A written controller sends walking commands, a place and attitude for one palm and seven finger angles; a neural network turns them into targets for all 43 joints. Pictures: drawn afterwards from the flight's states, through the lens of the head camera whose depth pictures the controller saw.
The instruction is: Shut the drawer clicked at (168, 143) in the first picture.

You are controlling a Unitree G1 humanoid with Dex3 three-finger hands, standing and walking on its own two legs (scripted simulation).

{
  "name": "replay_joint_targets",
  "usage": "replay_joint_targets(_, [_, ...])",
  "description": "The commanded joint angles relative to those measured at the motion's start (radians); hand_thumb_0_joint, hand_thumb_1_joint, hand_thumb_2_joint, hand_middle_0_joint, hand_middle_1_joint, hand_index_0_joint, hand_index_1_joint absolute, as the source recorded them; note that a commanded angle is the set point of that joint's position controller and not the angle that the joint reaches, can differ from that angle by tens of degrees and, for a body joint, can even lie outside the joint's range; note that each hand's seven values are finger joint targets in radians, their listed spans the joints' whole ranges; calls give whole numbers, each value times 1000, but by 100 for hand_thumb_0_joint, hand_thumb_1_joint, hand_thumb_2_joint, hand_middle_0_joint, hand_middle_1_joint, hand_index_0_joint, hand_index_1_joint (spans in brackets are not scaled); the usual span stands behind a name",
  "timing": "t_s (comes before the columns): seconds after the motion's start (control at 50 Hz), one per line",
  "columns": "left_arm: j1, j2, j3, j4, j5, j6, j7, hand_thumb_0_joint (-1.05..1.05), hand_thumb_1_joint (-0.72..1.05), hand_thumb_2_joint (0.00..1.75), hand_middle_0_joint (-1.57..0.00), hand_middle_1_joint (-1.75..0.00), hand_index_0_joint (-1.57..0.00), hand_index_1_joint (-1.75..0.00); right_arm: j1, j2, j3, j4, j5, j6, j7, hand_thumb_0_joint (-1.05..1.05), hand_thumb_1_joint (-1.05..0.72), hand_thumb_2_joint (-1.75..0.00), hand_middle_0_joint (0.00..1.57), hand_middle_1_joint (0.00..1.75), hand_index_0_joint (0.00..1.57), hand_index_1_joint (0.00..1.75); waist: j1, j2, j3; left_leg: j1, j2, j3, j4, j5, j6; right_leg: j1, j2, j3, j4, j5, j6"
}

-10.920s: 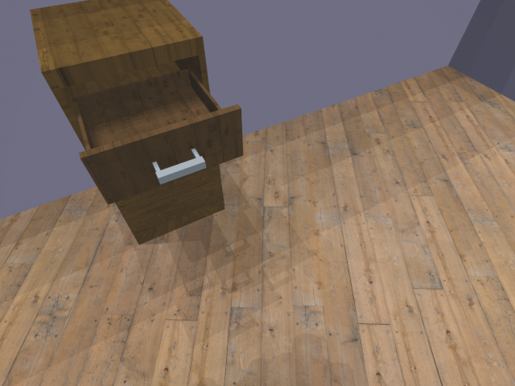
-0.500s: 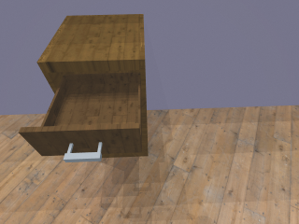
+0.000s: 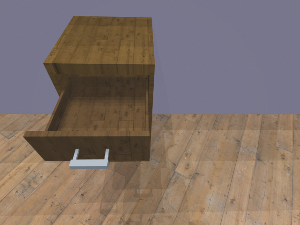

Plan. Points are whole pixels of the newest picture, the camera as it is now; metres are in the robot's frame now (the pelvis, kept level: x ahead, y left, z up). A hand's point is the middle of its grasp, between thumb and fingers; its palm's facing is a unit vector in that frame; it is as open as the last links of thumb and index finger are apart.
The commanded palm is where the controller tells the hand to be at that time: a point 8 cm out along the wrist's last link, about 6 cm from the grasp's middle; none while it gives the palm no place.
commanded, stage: raise the hand and make a fist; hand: left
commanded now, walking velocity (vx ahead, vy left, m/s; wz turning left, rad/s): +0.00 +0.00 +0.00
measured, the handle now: (90, 158) +0.32 +0.21 -0.07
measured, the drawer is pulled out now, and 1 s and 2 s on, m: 0.30 0.30 0.30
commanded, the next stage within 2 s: bring the fist close to the handle in 1.92 s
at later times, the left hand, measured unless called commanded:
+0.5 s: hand out of the picture +0.10 +0.16 -0.07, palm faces +0.21 -0.98 -0.07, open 5.7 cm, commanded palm +0.09 +0.22 -0.04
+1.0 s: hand (74, 223) +0.13 +0.18 -0.01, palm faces +0.16 -0.98 -0.12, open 3.4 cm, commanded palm +0.10 +0.23 +0.00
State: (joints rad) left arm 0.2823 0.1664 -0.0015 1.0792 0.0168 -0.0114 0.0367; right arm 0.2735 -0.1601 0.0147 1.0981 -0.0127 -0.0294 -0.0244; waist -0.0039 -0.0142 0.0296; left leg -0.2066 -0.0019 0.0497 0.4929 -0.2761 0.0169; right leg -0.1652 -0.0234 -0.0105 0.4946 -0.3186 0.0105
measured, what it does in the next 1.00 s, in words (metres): lowers itself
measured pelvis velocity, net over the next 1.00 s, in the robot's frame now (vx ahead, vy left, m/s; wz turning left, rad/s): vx -0.04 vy -0.03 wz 0.03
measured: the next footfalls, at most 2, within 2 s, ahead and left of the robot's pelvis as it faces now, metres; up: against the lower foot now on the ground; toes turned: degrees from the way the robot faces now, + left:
none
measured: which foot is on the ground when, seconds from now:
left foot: down 0.00-1.00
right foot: down 0.00-1.00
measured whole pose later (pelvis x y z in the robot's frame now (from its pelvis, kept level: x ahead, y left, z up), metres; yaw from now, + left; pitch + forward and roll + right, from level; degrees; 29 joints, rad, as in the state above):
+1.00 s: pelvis -0.04 -0.03 -0.07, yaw +2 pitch +13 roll -1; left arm 0.59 0.20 0.24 -0.08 -0.30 -0.47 -0.23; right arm 0.28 -0.25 -0.07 0.63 0.04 -0.22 -0.07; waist -0.01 0.03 -0.12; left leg -0.82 0.04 -0.03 1.05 -0.45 -0.03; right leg -0.75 0.00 -0.09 1.05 -0.52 -0.04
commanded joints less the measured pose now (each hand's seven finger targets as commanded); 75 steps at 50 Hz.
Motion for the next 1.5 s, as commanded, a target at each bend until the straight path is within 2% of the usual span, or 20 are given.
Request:
replay_joint_targets(0.0, [140,112,18,2,8,-31,44,0,90,90,-20,-30,-20,-30,-39,-131,-28,-93,12,-11,-3,0,-90,-90,20,30,20,30,38,-17,42,-22,119,-69,124,432,-4,-63,-117,115,-103,584,-22])
replay_joint_targets(0.02, [-604,353,162,-1616,-185,-234,50,0,90,90,-22,-32,-22,-32,0,-281,-63,-426,52,-161,-30,0,-90,-90,20,30,20,30,-84,184,-476,247,21,-67,-18,476,5,-9,-28,-4,12,520,-49])
replay_joint_targets(0.04, [-104,254,134,-1329,-97,-168,88,0,90,90,-24,-34,-24,-34,-84,-164,-24,-366,38,-260,-66,0,-90,-90,20,30,20,30,21,340,-459,379,76,-66,-65,634,7,-69,21,-30,87,261,-57])
replay_joint_targets(0.06, [-49,164,78,-1258,-128,-113,141,0,90,90,-26,-37,-26,-37,-85,-175,-46,-305,43,-287,-71,0,-90,-90,20,30,20,30,-19,280,-363,243,71,-66,-59,592,-42,-115,22,-68,107,104,-46])
replay_joint_targets(0.08, [247,-83,-62,-1017,-127,-12,126,0,90,90,-28,-39,-28,-39,-46,-135,-45,-289,54,-280,-54,0,-90,-90,20,30,20,30,-31,173,-210,154,71,-78,-57,499,-24,-203,15,-80,94,48,-29])
replay_joint_targets(0.1, [63,-54,-46,-1208,-159,-38,104,0,90,90,-30,-41,-30,-41,-67,-176,-56,-377,52,-286,-43,0,-90,-90,20,30,20,30,-38,131,-82,38,63,-104,-42,395,-25,-214,6,-90,79,74,-27])
replay_joint_targets(0.14, [187,-22,14,-1134,-139,-134,66,0,90,90,-34,-45,-34,-45,-91,-188,-83,-432,25,-298,-37,0,-90,-90,20,30,20,30,-32,-36,-14,-103,29,-94,46,217,-16,-284,23,-120,52,86,-30])
replay_joint_targets(0.22, [518,-85,57,-978,-197,-376,-127,0,90,90,-42,-54,-42,-54,-164,-180,-110,-546,13,-268,8,0,-90,-90,20,30,20,30,57,-295,-86,-351,9,-49,233,151,-27,-396,43,-135,250,141,-27])
replay_joint_targets(0.28, [518,22,176,-998,-238,-560,-275,0,90,90,-48,-60,-48,-60,-202,-188,-129,-619,15,-258,41,0,-90,-90,20,30,20,30,82,-127,-178,-431,-13,-20,348,119,-38,-423,28,-94,370,195,-43])
replay_joint_targets(0.38, [221,138,245,-1334,-235,-581,-233,0,90,90,-58,-71,-58,-71,-221,-165,-119,-739,18,-224,9,0,-90,-90,20,30,20,30,67,134,-365,-512,-23,3,467,-24,-8,-516,24,-4,445,-6,-44])
replay_joint_targets(0.44, [92,146,243,-1524,-253,-674,-178,0,90,90,-64,-78,-64,-78,-146,-139,-107,-715,13,-233,-11,0,-90,-90,20,30,20,30,13,192,-418,-500,-6,-34,544,-18,9,-567,25,42,438,-50,-43])
replay_joint_targets(0.5, [46,137,186,-1535,-274,-726,-228,0,90,90,-70,-84,-70,-84,-122,-152,-97,-675,20,-257,-34,0,-90,-90,20,30,20,30,-53,109,-377,-569,11,-52,612,-79,18,-633,27,85,404,-147,-35])
replay_joint_targets(0.58, [54,143,131,-1305,-312,-598,-378,0,90,90,-78,-93,-78,-93,-135,-185,-69,-652,48,-281,-56,0,-90,-90,20,30,20,30,-87,26,-249,-663,17,-70,619,-172,22,-629,10,140,308,-288,-12])
replay_joint_targets(0.7, [233,254,364,-1229,-379,-218,-379,0,90,90,-90,-106,-90,-106,-193,-168,-65,-731,76,-214,-80,0,-90,-90,20,30,20,30,59,-89,-343,-649,-13,-72,516,-131,15,-362,-53,187,228,-256,32])
replay_joint_targets(0.78, [304,200,411,-1384,-374,-311,-214,0,90,90,-98,-114,-98,-114,-163,-121,-78,-698,54,-209,-62,0,-90,-90,20,30,20,30,87,-47,-364,-561,3,-79,457,20,2,-329,-18,81,319,66,17])
replay_joint_targets(0.92, [279,117,218,-1332,-306,-543,-287,0,90,90,-112,-130,-112,-130,-125,-156,-94,-647,45,-261,-40,0,-90,-90,20,30,20,30,-25,-1,-256,-562,-1,-67,486,-34,9,-493,-17,78,318,-3,21])
replay_joint_targets(1.0, [243,157,215,-1393,-347,-531,-366,0,90,90,-120,-138,-120,-138,-106,-189,-96,-659,58,-300,-60,0,-90,-90,20,30,20,30,-24,12,-322,-492,-2,-75,470,-37,21,-487,-8,72,287,-92,0])
replay_joint_targets(1.08, [288,143,221,-1502,-323,-503,-297,0,90,90,-128,-147,-128,-147,-104,-176,-91,-676,49,-300,-57,0,-90,-90,20,30,20,30,20,92,-396,-376,1,-82,414,57,22,-472,29,-37,367,19,-28])
replay_joint_targets(1.28, [422,55,75,-1562,-223,-310,-195,0,90,90,-140,-160,-140,-160,-126,-165,-65,-786,46,-189,-14,0,-90,-90,20,30,20,30,15,68,-263,-358,18,-103,347,101,10,-465,42,-103,371,72,-28])
replay_joint_targets(1.48, [409,55,30,-1739,-194,-363,-119,0,90,90,-140,-160,-140,-160,-94,-159,-46,-832,34,-170,-2,0,-90,-90,20,30,20,30,5,88,-258,-348,30,-137,341,1,-5,-532,52,-113,393,-53,-33])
